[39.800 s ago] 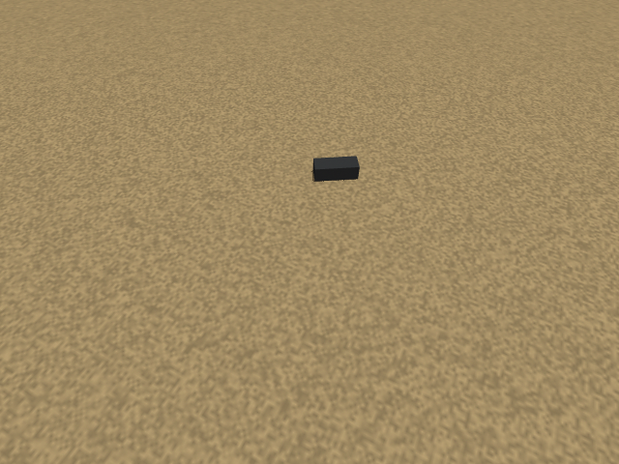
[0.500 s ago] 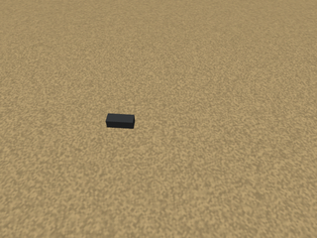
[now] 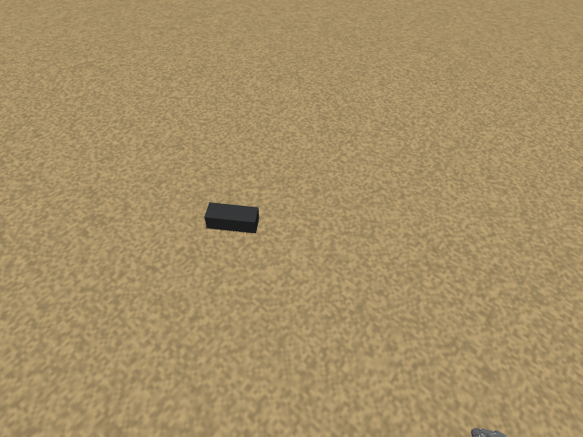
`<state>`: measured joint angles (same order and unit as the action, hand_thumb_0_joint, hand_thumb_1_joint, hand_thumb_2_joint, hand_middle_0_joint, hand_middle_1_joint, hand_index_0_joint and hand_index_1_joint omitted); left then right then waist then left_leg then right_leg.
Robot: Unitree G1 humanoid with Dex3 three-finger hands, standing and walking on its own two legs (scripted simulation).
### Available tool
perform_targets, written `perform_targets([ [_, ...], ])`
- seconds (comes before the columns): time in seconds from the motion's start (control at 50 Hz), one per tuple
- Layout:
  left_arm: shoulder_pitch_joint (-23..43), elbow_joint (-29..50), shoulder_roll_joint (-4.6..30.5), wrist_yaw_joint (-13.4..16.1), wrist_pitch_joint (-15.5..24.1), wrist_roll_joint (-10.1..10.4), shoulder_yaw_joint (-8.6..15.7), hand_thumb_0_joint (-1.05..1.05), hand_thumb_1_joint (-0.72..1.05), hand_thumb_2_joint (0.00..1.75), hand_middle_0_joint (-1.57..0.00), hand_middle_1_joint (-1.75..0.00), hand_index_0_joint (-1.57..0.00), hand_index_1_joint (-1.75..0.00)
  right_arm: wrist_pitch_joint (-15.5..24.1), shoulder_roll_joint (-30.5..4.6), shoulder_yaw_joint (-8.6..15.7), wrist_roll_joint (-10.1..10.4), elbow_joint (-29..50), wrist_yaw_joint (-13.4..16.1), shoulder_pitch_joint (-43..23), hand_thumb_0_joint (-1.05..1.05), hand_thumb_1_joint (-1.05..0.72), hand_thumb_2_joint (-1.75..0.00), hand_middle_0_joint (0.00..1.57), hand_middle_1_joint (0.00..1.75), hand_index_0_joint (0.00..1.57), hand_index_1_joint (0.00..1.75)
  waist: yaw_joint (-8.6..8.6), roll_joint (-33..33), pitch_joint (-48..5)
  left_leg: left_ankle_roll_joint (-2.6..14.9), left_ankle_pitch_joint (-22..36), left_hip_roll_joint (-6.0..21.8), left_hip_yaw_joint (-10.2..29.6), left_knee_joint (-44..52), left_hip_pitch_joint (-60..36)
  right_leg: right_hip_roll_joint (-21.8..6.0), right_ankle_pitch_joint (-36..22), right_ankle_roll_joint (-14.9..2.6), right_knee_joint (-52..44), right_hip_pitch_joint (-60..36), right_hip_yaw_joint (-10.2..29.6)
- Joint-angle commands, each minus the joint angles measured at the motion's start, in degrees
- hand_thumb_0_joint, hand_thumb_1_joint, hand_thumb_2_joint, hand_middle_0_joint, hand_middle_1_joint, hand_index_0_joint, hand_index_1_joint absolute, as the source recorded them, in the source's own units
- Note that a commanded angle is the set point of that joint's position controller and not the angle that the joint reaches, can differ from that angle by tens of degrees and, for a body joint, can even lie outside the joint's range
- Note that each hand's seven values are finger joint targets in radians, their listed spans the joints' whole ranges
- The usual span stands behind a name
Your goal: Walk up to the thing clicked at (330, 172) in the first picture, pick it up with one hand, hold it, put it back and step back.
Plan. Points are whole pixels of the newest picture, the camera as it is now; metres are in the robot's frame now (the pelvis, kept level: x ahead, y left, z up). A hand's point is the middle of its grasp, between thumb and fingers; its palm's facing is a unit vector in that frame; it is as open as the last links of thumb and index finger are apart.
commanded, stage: step back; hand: left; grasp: from above
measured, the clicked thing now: (232, 217) +1.03 +0.25 -0.73
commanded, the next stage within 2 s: stand in 0.16 s
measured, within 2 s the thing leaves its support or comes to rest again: neither
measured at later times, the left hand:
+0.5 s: hand out of the picture +0.08 +0.25 -0.14, palm faces -0.04 -0.94 -0.33, open 7.4 cm
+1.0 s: hand out of the picture +0.06 +0.25 -0.14, palm faces -0.07 -0.94 -0.34, open 7.4 cm
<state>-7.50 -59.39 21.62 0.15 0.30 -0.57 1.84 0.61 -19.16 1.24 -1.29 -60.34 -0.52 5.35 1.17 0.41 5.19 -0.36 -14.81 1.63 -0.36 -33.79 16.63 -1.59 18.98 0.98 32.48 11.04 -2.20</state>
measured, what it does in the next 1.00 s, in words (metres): stands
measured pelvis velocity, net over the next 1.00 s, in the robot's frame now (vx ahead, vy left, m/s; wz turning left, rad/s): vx -0.01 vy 0.00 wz -0.02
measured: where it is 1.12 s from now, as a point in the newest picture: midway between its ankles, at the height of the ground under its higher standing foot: outside the picture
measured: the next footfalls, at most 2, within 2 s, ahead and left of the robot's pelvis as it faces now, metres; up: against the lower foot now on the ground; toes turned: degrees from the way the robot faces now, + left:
none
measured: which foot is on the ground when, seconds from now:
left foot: down 0.00-1.00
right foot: down 0.00-1.00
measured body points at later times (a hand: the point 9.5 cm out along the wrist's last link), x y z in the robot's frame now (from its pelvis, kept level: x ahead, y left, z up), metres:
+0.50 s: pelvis +0.00 +0.00 +0.02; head -0.01 +0.00 +0.47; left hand +0.09 +0.30 -0.11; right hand +0.09 -0.30 -0.11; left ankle +0.04 +0.12 -0.73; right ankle -0.02 -0.13 -0.73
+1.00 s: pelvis -0.01 +0.00 +0.02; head +0.00 +0.00 +0.47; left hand +0.06 +0.30 -0.12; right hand +0.04 -0.30 -0.12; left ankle +0.04 +0.12 -0.73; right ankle -0.02 -0.13 -0.73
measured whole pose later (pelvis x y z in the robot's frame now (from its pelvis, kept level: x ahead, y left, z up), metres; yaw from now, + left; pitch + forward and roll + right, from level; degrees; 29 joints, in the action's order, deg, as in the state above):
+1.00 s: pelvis -0.01 +0.00 +0.02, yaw -1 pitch -3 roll +0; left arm -7.9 -64.6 20.4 -0.6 0.6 -0.9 -0.5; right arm 0.6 -19.7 0.3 -0.9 -66.5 -1.3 6.8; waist -0.8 -0.2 3.2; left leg -0.6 -6.4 1.4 -1.6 -19.1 10.1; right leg -1.6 11.3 1.1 20.0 6.1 -1.2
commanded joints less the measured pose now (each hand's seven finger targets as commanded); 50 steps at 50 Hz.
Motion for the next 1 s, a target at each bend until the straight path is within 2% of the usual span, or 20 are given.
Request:
perform_targets([
  [0.0,1.5,2.1,12.4,0.6,2.1,0.3,2.6,0.0,0.9,0.9,-0.2,-0.3,-0.2,-0.3,1.3,-13.4,2.5,0.6,2.4,1.2,-3.9,0.0,-0.9,-0.9,0.2,0.3,0.2,0.3,-0.31,-3.6,-10.5,2.78,17.1,6.2,6.0,7.9,-6.1,-5.2,-17.7,-3.35,-6.6,-3.9,5.5],
  [0.02,1.4,1.3,12.3,0.7,2.1,0.3,2.6,0.0,0.9,0.9,-0.2,-0.3,-0.2,-0.3,1.2,-13.1,2.5,0.7,2.1,1.1,-4.5,0.0,-0.9,-0.9,0.2,0.3,0.2,0.3,-0.16,-3.2,-10.6,2.93,18.8,6.2,5.5,7.4,-7.2,-5.3,-19.0,-3.11,-6.9,-3.8,5.2],
  [0.04,2.8,1.3,12.1,0.8,2.0,0.2,2.4,0.0,0.9,0.9,-0.2,-0.3,-0.2,-0.3,1.1,-12.8,2.5,0.7,1.7,1.1,-4.7,0.0,-0.9,-0.9,0.2,0.3,0.2,0.3,-0.68,-2.4,-9.9,2.89,18.2,6.2,5.3,8.1,-6.7,-5.2,-18.4,-2.97,-7.8,-3.9,5.1],
  [0.12,3.2,0.3,11.9,0.7,1.9,0.0,2.4,0.0,0.9,0.9,-0.2,-0.3,-0.2,-0.3,0.9,-11.9,2.3,0.8,0.9,1.0,-6.5,0.0,-0.9,-0.9,0.2,0.3,0.2,0.3,-0.52,-0.8,-9.1,2.63,16.6,6.1,4.4,9.4,-7.4,-5.5,-19.0,-2.62,-10.0,-4.4,5.3],
  [0.14,3.5,-0.6,9.8,0.4,2.0,0.4,0.9,0.0,0.9,0.9,-0.2,-0.3,-0.2,-0.3,1.2,-12.1,1.8,1.1,0.5,0.8,-4.7,0.0,-0.9,-0.9,0.2,0.3,0.2,0.3,-1.43,-0.4,-8.8,2.4,17.0,5.9,5.7,11.7,-9.3,-5.8,-18.1,-2.18,-12.1,-4.1,6.0],
  [0.18,3.9,-0.8,10.1,0.4,2.0,0.4,0.8,0.0,0.9,0.9,-0.2,-0.3,-0.2,-0.3,1.5,-12.5,2.0,0.9,-0.1,0.7,-5.6,0.0,-0.9,-0.9,0.2,0.3,0.2,0.3,-1.27,-1.2,-9.5,2.06,20.7,6.6,5.6,12.4,-13.1,-5.6,-18.6,-1.98,-12.7,-3.5,5.7],
  [0.22,4.6,-1.1,10.4,0.4,2.1,0.3,0.7,0.0,0.9,0.9,-0.2,-0.3,-0.2,-0.3,1.6,-12.1,1.9,1.0,-0.3,0.6,-6.3,0.0,-0.9,-0.9,0.2,0.3,0.2,0.3,-1.14,-0.8,-8.8,1.85,21.0,6.5,5.4,13.4,-12.4,-5.8,-19.5,-1.61,-13.9,-4.9,5.3],
  [0.3,4.8,-1.9,10.8,0.3,2.1,0.1,0.7,0.0,0.9,0.9,-0.2,-0.3,-0.2,-0.3,1.5,-11.7,1.7,0.9,-0.7,0.5,-6.7,0.0,-0.9,-0.9,0.2,0.3,0.2,0.3,-1.0,-0.1,-6.8,1.32,15.1,6.2,5.3,16.2,-11.9,-5.9,-13.4,-1.5,-16.3,-4.0,5.6],
  [0.4,4.6,-2.2,10.7,0.2,2.2,0.0,0.6,0.0,0.9,0.9,-0.2,-0.3,-0.2,-0.3,1.8,-12.2,1.7,0.9,-1.1,0.4,-6.6,0.0,-0.9,-0.9,0.2,0.3,0.2,0.3,-0.76,-0.8,-8.5,1.28,15.9,6.4,4.7,16.7,-12.5,-6.4,-15.3,-1.47,-16.9,-6.0,5.8],
  [0.42,4.6,-2.5,11.0,0.2,2.2,0.1,0.6,0.0,0.9,0.9,-0.2,-0.3,-0.2,-0.3,1.7,-11.8,1.5,0.9,-1.5,0.4,-5.9,0.0,-0.9,-0.9,0.2,0.3,0.2,0.3,-1.0,-0.4,-6.5,0.98,12.3,6.1,4.9,18.1,-11.4,-6.1,-11.6,-1.39,-17.5,-4.6,5.9],
  [0.46,4.8,-2.5,10.8,0.1,2.0,0.0,0.6,0.0,0.9,0.9,-0.2,-0.3,-0.2,-0.3,1.6,-12.4,1.7,0.8,-1.6,0.4,-6.2,0.0,-0.9,-0.9,0.2,0.3,0.2,0.3,-0.89,-1.2,-5.7,0.93,8.9,6.0,5.1,18.7,-10.7,-6.1,-9.4,-1.5,-17.9,-4.2,6.0],
  [0.48,4.8,-2.5,10.9,0.0,1.9,0.0,0.6,0.0,0.9,0.9,-0.2,-0.3,-0.2,-0.3,1.5,-12.2,1.6,0.8,-1.7,0.3,-5.7,0.0,-0.9,-0.9,0.2,0.3,0.2,0.3,-1.16,-1.0,-4.7,0.78,5.3,5.9,5.3,19.7,-9.7,-5.9,-7.0,-1.6,-17.9,-3.0,6.0],
  [0.58,4.0,-2.3,10.6,-0.1,2.1,-0.1,0.3,0.0,0.9,0.9,-0.2,-0.3,-0.2,-0.3,1.5,-12.5,1.6,0.7,-2.0,0.1,-4.8,0.0,-0.9,-0.9,0.2,0.3,0.2,0.3,-1.07,-0.3,-5.5,0.94,5.9,5.9,5.4,19.0,-10.0,-6.2,-5.8,-1.81,-18.6,-2.9,6.5],
  [0.64,3.3,-2.4,10.8,-0.2,1.9,-0.1,0.4,0.0,0.9,0.9,-0.2,-0.3,-0.2,-0.3,1.4,-12.8,1.5,0.7,-2.4,0.2,-3.9,0.0,-0.9,-0.9,0.2,0.3,0.2,0.3,-1.24,-1.4,-4.2,0.78,1.6,5.7,5.6,19.6,-9.0,-5.9,-3.7,-1.8,-19.1,-1.2,6.7],
  [0.66,3.9,-2.1,11.5,-0.1,1.9,-0.1,0.5,0.0,0.9,0.9,-0.2,-0.3,-0.2,-0.3,1.3,-12.5,1.5,0.6,-2.4,0.2,-3.3,0.0,-0.9,-0.9,0.2,0.3,0.2,0.3,-1.5,-0.8,-5.0,0.79,2.9,5.8,5.7,19.5,-8.7,-6.0,-4.7,-1.95,-18.5,-2.4,6.7],
  [0.7,3.2,-2.1,11.1,-0.2,1.8,-0.1,0.4,0.0,0.9,0.9,-0.2,-0.3,-0.2,-0.3,1.3,-12.8,1.4,0.5,-2.5,0.2,-2.9,0.0,-0.9,-0.9,0.2,0.3,0.2,0.3,-1.22,-1.4,-4.6,0.85,0.8,5.9,6.0,20.1,-7.9,-5.8,-4.3,-1.91,-18.3,-2.3,6.6],
  [0.8,2.8,-2.0,11.2,-0.2,1.8,-0.1,0.2,0.0,0.9,0.9,-0.2,-0.3,-0.2,-0.3,1.4,-12.7,1.2,0.6,-2.5,0.3,-2.4,0.0,-0.9,-0.9,0.2,0.3,0.2,0.3,-1.43,0.3,-5.3,0.86,3.7,5.9,5.8,19.2,-9.4,-5.9,-5.2,-2.02,-18.0,-1.2,6.8],
  [0.92,2.1,-1.8,10.9,-0.1,1.8,-0.1,-0.1,0.0,0.9,0.9,-0.2,-0.3,-0.2,-0.3,1.0,-13.0,1.2,0.6,-2.7,0.2,-1.2,0.0,-0.9,-0.9,0.2,0.3,0.2,0.3,-1.74,-0.1,-4.4,0.88,3.0,5.7,5.6,18.9,-8.7,-5.6,-3.5,-1.88,-18.5,-0.2,6.8],
  [0.96,2.4,-1.6,11.4,-0.1,1.9,0.0,0.0,0.0,0.9,0.9,-0.2,-0.3,-0.2,-0.3,1.2,-13.0,1.1,0.6,-2.6,0.2,-1.0,0.0,-0.9,-0.9,0.2,0.3,0.2,0.3,-1.8,-0.7,-6.7,1.14,6.1,5.9,5.3,18.2,-9.7,-6.2,-7.3,-2.09,-17.6,-2.1,7.1],
  [0.98,2.5,-1.6,11.3,-0.1,1.8,0.1,0.0,0.0,0.9,0.9,-0.2,-0.3,-0.2,-0.3,1.2,-12.5,0.9,0.7,-2.7,0.2,-1.1,0.0,-0.9,-0.9,0.2,0.3,0.2,0.3,-1.74,-0.2,-5.0,0.93,5.6,5.9,5.5,18.7,-8.5,-5.9,-6.0,-2.01,-17.7,-1.5,6.6],
])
